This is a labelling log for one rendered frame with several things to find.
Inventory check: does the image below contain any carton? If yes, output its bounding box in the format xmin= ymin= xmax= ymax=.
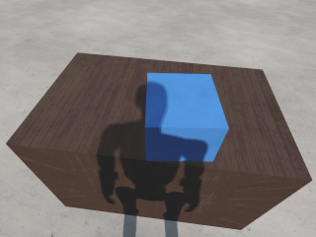
xmin=145 ymin=72 xmax=229 ymax=162

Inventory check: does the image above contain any pedestal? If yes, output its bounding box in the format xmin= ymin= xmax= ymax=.
xmin=6 ymin=52 xmax=313 ymax=230

